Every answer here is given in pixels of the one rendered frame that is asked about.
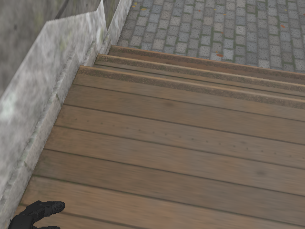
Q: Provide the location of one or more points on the stairs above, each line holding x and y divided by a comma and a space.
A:
203, 71

